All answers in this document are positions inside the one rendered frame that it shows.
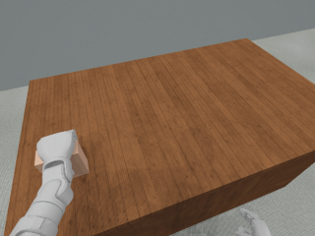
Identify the left robot forearm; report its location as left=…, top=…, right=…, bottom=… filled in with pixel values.
left=9, top=156, right=74, bottom=236

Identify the left robot hand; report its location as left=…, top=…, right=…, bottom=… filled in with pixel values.
left=36, top=129, right=78, bottom=175

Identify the right robot hand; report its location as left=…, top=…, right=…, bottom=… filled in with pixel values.
left=235, top=208, right=272, bottom=236

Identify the sponge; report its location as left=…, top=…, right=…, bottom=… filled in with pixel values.
left=34, top=140, right=90, bottom=178

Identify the table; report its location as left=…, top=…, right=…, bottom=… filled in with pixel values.
left=3, top=38, right=315, bottom=236

